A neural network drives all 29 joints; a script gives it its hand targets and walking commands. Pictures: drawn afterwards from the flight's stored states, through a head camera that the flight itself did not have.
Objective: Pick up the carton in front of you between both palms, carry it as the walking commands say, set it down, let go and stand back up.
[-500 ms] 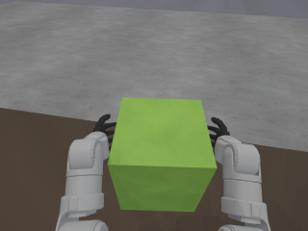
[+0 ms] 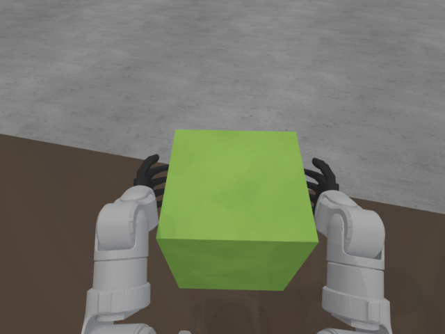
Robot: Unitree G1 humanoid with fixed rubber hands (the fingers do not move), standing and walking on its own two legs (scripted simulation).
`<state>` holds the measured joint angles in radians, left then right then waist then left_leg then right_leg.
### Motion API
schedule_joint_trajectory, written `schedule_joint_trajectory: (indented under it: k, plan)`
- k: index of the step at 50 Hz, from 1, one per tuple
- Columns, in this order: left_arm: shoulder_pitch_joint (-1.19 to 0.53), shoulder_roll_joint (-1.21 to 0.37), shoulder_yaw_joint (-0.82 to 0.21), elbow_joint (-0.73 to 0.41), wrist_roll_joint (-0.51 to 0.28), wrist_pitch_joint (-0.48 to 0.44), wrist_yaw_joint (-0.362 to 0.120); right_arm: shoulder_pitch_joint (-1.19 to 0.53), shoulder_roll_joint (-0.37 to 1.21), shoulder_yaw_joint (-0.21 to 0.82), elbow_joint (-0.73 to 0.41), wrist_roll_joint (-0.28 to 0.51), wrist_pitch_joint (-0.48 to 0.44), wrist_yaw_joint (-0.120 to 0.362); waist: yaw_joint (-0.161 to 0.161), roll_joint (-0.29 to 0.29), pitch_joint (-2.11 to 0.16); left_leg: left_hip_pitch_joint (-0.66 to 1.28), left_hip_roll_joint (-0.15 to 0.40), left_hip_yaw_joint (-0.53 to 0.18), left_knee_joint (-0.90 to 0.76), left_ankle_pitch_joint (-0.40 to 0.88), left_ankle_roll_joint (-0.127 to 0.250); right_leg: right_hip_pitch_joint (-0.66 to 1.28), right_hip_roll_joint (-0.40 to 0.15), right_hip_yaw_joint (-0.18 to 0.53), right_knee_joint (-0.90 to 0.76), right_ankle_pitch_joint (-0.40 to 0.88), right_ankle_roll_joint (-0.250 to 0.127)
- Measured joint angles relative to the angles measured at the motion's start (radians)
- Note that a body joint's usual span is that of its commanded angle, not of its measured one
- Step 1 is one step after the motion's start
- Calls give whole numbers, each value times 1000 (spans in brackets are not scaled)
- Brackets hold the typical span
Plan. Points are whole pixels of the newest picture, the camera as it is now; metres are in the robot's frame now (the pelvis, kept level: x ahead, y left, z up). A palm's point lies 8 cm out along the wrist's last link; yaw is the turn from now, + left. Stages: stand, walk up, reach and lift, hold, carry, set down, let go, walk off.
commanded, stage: carry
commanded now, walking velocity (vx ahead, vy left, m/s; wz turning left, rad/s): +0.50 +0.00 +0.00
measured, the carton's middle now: (233, 215) +0.35 +0.02 +0.04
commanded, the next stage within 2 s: none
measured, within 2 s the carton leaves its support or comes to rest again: neither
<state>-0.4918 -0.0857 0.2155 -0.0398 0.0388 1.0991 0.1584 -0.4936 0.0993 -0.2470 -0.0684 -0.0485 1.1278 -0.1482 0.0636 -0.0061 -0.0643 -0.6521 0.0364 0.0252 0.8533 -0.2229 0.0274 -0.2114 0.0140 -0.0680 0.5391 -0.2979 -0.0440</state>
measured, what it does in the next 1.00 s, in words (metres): goes down: left foot 0.03 m lower, then right foot 0.04 m lower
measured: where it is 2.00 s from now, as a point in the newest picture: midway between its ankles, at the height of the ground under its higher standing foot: (225, 182)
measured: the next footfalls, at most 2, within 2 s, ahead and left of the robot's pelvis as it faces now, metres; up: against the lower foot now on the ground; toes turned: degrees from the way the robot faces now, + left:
left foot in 0.16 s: +0.24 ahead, +0.11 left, -0.03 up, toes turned +3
right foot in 0.70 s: +0.57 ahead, -0.01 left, -0.08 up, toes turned -2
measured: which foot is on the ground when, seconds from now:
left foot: up 0.00-0.14, down 0.16-0.68, up 0.70-1.00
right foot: down 0.00-0.16, up 0.18-0.68, down 0.70-1.00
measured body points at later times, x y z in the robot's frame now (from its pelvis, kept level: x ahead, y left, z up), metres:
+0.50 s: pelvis +0.27 +0.07 -0.03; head +0.32 +0.08 +0.42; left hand +0.63 +0.20 +0.04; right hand +0.61 -0.11 +0.05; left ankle +0.21 +0.11 -0.76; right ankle +0.38 -0.08 -0.71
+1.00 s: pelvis +0.58 +0.03 -0.07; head +0.61 +0.02 +0.37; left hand +0.92 +0.21 +0.01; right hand +0.93 -0.10 +0.01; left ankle +0.66 +0.19 -0.74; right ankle +0.54 -0.01 -0.81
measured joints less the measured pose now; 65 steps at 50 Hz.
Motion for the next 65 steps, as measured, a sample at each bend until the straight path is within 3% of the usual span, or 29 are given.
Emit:
schedule_joint_trajectory:
  k: [5,8,10,12,14,24,30,34,38,41,46,50,54,59,61,63,65]
  plan:
    - [-21,4,-11,5,-16,-6,0,26,9,-6,-58,-14,3,3,22,15,1,65,-16,28,-297,237,26,107,1,4,-10,-92,35]
    - [-31,21,-10,16,-24,-1,0,16,16,-3,-41,-28,-1,6,8,21,-8,171,-28,63,-395,341,43,106,-3,12,181,-195,47]
    - [-44,44,-10,45,-35,-6,-1,6,23,2,-6,-40,-20,7,-17,-3,-2,161,-50,65,-284,126,101,0,-4,49,452,-237,41]
    - [-32,46,-8,65,-35,-3,0,22,26,9,21,-44,-28,7,-45,-17,20,150,-62,76,-213,90,117,-121,1,74,643,-226,31]
    - [-6,21,-5,61,-18,2,0,56,29,2,16,-35,-25,7,-66,-9,37,177,-63,76,-219,97,112,-228,-7,65,692,-176,24]
    - [82,-44,7,-79,29,-60,-6,89,17,19,-20,35,-111,8,-130,4,66,374,-87,69,-331,-1,114,-507,-55,54,376,131,17]
    - [90,-27,5,-144,29,-37,-7,54,-2,59,-30,40,-95,8,-149,-10,16,509,-118,49,-322,-135,100,-431,-23,7,48,406,-16]
    - [54,-12,-1,-117,33,-1,-7,15,-30,68,-12,38,-49,5,-134,-9,-35,568,-131,43,-162,-290,83,-288,10,-46,-109,473,-49]
    - [-4,-4,-12,-16,35,16,-1,-17,-68,57,40,48,-7,-1,-64,25,-41,363,-110,-4,358,-336,36,-296,50,-62,85,209,-84]
    - [18,5,-6,5,10,39,-2,-2,-30,35,54,23,19,-4,-32,1,-20,192,-82,-16,457,-259,31,-253,51,-59,92,179,-83]
    - [28,5,10,5,-17,6,-1,13,18,4,21,-13,0,-4,-13,-6,25,2,-5,-27,270,-138,11,-157,52,-56,35,127,-86]
    - [16,1,8,-7,-28,-28,-1,29,20,4,-24,-11,-29,-3,-6,-4,42,-73,21,-28,117,10,1,-78,52,-39,-8,84,-74]
    - [5,-5,0,-30,-33,-39,-1,43,14,7,-76,-4,-35,-2,-4,5,38,-62,12,-8,-70,169,9,13,56,-19,-43,25,-58]
    - [-8,-7,-12,-18,-25,-29,-1,52,2,7,-88,-3,-19,1,12,20,-2,62,-43,54,-358,357,42,129,70,3,-14,-110,-36]
    - [-6,5,-11,-5,-25,-17,-1,42,5,11,-58,-12,-14,2,6,26,-19,156,-59,83,-449,413,54,147,79,7,106,-180,-26]
    - [-18,31,-11,29,-33,-14,-3,26,15,13,-13,-27,-27,4,-20,-11,-26,169,-87,97,-366,262,108,66,59,22,381,-233,1]
    - [-7,44,-10,57,-38,-13,-3,18,15,23,37,-36,-29,4,-53,-11,-15,158,-93,99,-274,172,128,-67,61,51,654,-241,8]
